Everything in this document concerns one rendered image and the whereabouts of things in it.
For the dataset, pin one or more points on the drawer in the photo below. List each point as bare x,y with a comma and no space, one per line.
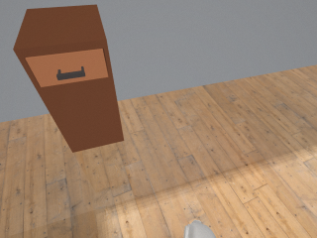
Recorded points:
45,68

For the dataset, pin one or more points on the cabinet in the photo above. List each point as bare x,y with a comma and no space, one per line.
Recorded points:
86,112

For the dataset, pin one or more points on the right robot thigh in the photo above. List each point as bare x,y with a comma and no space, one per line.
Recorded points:
197,230

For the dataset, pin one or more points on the handle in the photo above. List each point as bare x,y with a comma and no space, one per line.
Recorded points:
70,75

